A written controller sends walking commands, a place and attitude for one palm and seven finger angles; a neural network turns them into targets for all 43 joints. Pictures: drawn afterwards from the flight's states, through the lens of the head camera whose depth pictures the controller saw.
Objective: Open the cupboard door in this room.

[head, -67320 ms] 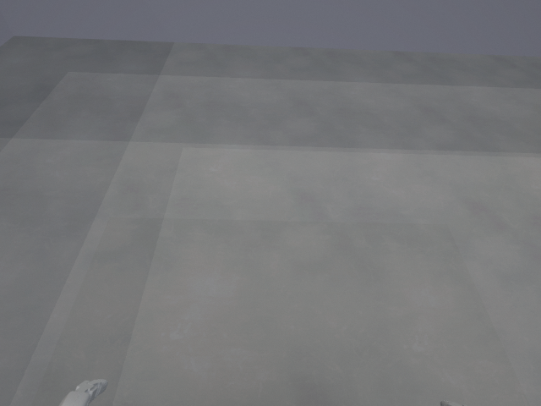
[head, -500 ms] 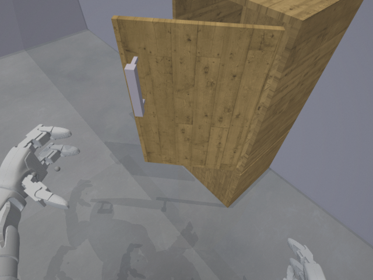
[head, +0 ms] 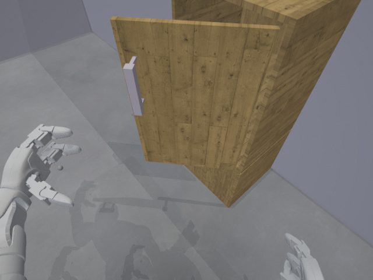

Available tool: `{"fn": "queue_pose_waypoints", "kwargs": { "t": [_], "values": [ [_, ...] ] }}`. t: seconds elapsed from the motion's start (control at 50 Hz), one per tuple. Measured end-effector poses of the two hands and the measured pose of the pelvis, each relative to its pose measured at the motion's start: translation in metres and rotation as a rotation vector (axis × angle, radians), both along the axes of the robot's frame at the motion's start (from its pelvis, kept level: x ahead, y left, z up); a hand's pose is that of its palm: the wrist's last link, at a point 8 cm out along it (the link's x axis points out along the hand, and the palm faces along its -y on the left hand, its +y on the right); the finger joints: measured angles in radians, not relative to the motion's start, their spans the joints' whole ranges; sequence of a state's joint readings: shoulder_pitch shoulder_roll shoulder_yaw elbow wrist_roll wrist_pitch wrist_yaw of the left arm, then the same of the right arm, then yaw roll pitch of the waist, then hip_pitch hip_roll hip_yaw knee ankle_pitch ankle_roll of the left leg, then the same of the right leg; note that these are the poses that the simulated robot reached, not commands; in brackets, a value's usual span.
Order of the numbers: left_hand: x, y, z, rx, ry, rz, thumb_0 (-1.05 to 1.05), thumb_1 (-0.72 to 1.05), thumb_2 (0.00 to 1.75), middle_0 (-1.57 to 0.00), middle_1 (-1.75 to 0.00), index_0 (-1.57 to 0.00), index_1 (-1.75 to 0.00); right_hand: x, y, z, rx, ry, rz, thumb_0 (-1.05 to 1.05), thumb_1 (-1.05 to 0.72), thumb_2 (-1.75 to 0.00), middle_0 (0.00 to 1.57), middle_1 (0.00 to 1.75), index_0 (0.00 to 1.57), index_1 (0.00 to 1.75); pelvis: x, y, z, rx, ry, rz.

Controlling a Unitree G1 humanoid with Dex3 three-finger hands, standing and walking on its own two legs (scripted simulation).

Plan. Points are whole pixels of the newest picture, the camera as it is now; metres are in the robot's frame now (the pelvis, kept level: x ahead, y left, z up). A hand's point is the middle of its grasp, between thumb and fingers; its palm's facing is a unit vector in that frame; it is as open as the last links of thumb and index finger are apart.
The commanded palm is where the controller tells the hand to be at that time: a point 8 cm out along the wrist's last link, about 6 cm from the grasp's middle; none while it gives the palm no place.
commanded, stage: move the hooked fingers beside the handle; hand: left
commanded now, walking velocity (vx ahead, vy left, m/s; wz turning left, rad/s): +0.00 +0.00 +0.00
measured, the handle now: (136, 87) +0.59 +0.19 +0.07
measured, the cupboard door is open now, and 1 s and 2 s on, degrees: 42 42 42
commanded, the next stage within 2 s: none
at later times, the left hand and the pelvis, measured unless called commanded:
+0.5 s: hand (77, 136) +0.38 +0.28 +0.09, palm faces -0.02 -1.00 -0.02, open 14.0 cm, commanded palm +0.36 +0.32 +0.09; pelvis +0.00 +0.00 -0.01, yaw -2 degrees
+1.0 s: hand (92, 112) +0.46 +0.27 +0.09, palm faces -0.05 -1.00 +0.00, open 14.0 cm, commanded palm +0.44 +0.31 +0.09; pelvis +0.00 +0.02 -0.01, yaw -2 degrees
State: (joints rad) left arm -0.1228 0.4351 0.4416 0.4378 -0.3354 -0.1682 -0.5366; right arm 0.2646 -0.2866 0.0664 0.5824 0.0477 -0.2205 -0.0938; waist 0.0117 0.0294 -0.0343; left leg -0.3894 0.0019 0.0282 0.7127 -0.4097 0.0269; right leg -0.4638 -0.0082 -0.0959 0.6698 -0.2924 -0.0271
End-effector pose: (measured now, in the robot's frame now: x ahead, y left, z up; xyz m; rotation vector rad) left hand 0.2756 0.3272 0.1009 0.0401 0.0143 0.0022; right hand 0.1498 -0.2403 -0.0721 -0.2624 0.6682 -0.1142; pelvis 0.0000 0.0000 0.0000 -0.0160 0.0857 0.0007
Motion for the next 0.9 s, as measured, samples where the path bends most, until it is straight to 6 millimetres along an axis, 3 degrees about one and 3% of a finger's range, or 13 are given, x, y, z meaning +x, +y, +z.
{"fn": "queue_pose_waypoints", "kwargs": {
  "t": [0.14, 0.32, 0.5, 0.9],
  "values": [
    [0.026, 0.001, -0.003, -0.01, 0.01, 0.008, -0.01, -0.5, 0.3, -0.3, -1.21, -0.3, -1.2, -0.012, -0.007, -0.006, -0.027, 0.049, -0.011, 0.01, -0.91, -0.89, 0.2, 0.3, 0.2, 0.3, -0.007, -0.003, -0.002, 0.0, 0.011, 0.01],
    [0.071, -0.008, 0.001, -0.03, 0.004, -0.036, -0.01, -0.5, 0.3, -0.3, -1.2, -0.3, -1.2, -0.045, -0.02, -0.014, -0.038, 0.134, -0.078, 0.01, -0.91, -0.89, 0.2, 0.3, 0.2, 0.3, -0.005, -0.001, -0.004, 0.005, 0.05, -0.015],
    [0.087, 0.002, -0.007, -0.021, 0.011, -0.018, -0.01, -0.5, 0.3, -0.3, -1.2, -0.3, -1.2, -0.077, -0.026, -0.02, -0.055, 0.256, -0.121, 0.01, -0.91, -0.89, 0.2, 0.3, 0.2, 0.3, -0.002, 0.002, -0.006, 0.001, 0.083, -0.027],
    [0.154, -0.005, -0.007, -0.049, 0.009, -0.058, -0.01, -0.5, 0.3, -0.3, -1.2, -0.3, -1.2, -0.097, -0.009, -0.027, -0.057, 0.381, -0.165, 0.01, -0.91, -0.89, 0.2, 0.3, 0.2, 0.3, 0.002, 0.017, -0.011, -0.014, 0.151, -0.03]
  ]
}}
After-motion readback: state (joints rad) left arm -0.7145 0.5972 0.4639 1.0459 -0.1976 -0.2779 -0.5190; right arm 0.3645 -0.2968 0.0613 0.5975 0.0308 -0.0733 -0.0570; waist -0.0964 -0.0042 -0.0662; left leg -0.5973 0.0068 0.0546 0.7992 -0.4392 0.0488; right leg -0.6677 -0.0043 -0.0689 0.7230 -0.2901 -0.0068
